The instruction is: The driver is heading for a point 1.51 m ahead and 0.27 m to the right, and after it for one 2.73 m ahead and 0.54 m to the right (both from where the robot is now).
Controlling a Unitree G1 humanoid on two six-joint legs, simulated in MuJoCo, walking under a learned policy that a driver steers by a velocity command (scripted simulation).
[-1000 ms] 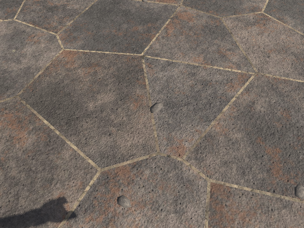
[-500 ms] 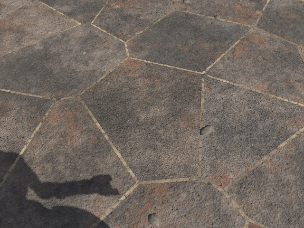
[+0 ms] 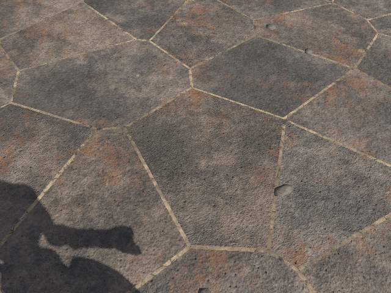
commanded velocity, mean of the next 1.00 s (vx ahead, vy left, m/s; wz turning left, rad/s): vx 0.30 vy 0.00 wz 0.01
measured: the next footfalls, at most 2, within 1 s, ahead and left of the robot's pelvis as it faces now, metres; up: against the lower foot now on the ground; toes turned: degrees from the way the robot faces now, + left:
left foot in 0.90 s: +0.45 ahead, +0.08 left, +0.00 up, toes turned +1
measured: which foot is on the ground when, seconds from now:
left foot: down 0.00-0.40, up 0.42-0.88, down 0.90-1.00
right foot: down 0.00-0.90, up 0.92-1.00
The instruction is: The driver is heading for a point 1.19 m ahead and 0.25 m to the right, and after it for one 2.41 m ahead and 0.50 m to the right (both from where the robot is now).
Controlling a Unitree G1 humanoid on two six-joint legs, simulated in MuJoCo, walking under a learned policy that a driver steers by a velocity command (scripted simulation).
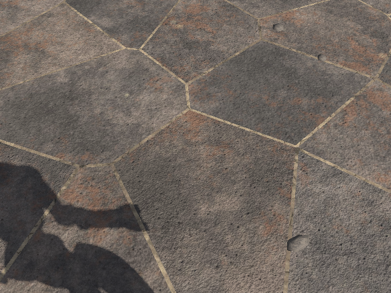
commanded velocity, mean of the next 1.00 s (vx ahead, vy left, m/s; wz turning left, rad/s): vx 0.50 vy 0.00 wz -0.01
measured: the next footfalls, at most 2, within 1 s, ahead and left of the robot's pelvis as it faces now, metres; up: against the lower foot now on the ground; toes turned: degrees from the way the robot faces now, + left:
right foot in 0.42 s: +0.42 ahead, -0.16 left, +0.00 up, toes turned -2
left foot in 0.96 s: +0.72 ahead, +0.09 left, +0.00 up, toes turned +2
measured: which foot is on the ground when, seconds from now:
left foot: down 0.00-0.44, up 0.46-0.94, down 0.96-1.00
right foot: up 0.00-0.40, down 0.42-0.98, up 1.00-1.00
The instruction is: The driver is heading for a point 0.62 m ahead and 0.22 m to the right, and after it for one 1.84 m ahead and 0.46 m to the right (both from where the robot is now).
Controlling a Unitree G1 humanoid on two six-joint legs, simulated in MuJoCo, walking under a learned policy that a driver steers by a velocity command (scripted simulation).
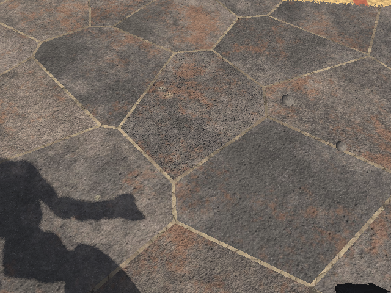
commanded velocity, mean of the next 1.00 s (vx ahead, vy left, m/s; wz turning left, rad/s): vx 0.46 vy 0.00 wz -0.50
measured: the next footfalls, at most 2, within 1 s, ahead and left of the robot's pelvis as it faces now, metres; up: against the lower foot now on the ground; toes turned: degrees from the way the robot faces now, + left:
right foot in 0.50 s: +0.41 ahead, -0.16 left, +0.00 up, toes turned -19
left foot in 0.98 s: +0.75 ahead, -0.10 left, +0.00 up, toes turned -36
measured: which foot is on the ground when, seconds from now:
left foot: down 0.00-0.52, up 0.54-0.96, down 0.98-1.00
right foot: up 0.00-0.48, down 0.50-0.98, up 1.00-1.00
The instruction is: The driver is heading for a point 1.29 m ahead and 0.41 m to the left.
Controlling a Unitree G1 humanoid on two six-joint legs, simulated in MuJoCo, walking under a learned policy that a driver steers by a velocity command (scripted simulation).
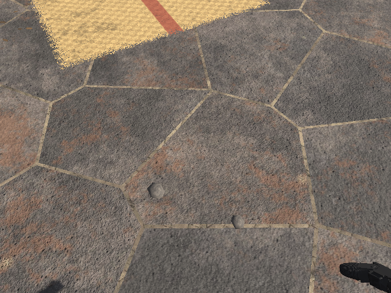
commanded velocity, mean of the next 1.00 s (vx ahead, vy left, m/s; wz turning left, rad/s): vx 0.05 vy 0.00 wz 0.32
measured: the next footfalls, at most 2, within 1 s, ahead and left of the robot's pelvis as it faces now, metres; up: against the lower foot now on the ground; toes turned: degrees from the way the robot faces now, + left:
right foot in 0.30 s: +0.13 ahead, -0.12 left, +0.00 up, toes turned +6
left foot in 0.64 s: +0.11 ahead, +0.16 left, +0.00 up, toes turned +20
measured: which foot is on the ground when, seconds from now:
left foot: down 0.00-0.34, up 0.36-0.62, down 0.64-1.00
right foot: up 0.00-0.28, down 0.30-0.64, up 0.66-1.00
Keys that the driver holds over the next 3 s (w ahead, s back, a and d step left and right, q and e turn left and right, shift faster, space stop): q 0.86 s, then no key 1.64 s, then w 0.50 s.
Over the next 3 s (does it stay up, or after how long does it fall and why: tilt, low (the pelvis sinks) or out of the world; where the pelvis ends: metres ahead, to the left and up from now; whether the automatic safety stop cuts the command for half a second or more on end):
stays up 0.21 0.13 0.03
